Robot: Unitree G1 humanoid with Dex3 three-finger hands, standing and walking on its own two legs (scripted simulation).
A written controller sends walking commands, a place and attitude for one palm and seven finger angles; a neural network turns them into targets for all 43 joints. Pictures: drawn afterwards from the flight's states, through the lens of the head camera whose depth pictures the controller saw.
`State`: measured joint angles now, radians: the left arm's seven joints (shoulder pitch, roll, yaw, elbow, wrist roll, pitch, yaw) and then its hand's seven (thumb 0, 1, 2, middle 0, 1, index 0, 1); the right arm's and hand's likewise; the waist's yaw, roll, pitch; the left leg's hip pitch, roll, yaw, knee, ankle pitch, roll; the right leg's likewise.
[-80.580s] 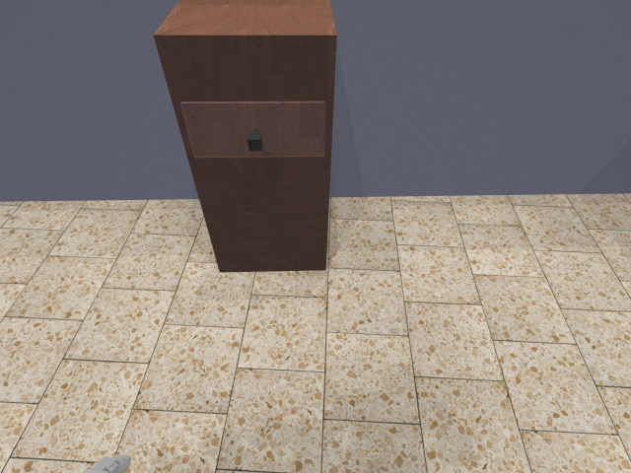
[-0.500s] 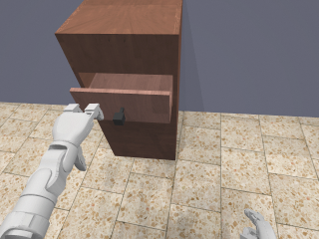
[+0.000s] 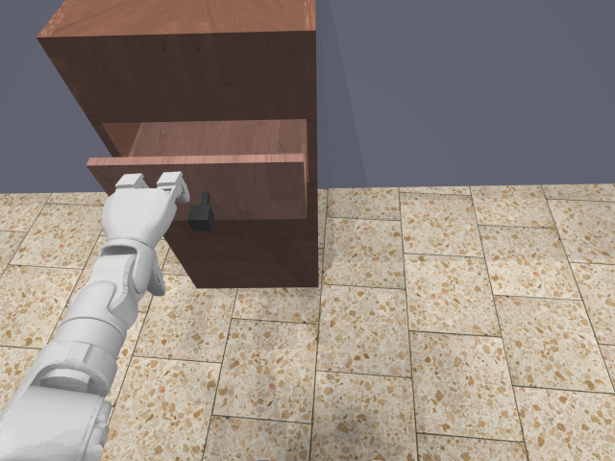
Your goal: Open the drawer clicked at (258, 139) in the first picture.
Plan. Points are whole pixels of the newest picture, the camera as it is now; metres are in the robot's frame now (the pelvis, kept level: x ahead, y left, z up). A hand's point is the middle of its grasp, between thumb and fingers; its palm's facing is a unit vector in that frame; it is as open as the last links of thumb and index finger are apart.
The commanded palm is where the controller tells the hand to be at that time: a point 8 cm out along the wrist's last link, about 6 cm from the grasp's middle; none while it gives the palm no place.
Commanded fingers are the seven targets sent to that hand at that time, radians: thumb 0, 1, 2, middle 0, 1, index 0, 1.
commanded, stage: move the hooked fingers above the handle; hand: left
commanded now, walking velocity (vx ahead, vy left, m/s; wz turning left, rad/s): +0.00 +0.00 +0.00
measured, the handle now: (203, 210) +0.55 +0.22 -0.09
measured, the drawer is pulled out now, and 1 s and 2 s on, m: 0.11 0.11 0.10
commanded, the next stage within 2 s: none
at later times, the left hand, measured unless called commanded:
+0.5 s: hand (182, 222) +0.46 +0.22 -0.02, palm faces -0.07 -0.01 -1.00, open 13.8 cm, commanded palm +0.46 +0.22 +0.04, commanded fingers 0.00 -0.50 0.30 -0.30 -1.20 -0.30 -1.20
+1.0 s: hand (188, 212) +0.49 +0.22 -0.03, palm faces -0.06 -0.04 -1.00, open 13.8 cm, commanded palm +0.48 +0.22 +0.02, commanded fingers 0.00 -0.50 0.30 -0.30 -1.20 -0.30 -1.20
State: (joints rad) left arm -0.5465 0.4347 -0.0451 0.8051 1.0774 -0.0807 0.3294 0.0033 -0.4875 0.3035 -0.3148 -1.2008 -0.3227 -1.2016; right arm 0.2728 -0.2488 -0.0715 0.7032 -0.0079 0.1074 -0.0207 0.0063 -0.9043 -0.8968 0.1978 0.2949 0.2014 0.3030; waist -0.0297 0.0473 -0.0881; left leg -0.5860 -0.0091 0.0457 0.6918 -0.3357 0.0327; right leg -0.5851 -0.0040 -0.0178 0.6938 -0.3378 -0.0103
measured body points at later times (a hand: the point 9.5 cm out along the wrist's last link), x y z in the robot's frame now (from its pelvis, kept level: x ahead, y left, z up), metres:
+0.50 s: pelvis +0.00 +0.00 -0.02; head +0.10 +0.00 +0.42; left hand +0.46 +0.22 +0.04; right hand +0.01 -0.27 -0.15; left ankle +0.00 +0.10 -0.72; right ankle -0.01 -0.12 -0.72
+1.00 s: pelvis -0.01 +0.00 -0.04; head +0.12 +0.01 +0.40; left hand +0.49 +0.22 +0.03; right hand -0.03 -0.27 -0.16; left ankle +0.00 +0.10 -0.72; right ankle -0.01 -0.12 -0.72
